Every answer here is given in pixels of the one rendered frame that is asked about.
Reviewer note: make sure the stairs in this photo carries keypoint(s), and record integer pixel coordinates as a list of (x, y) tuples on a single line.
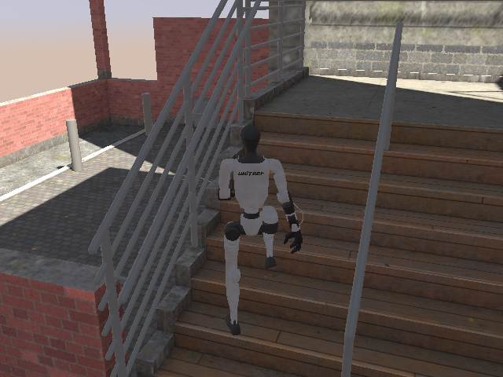
[(432, 295)]

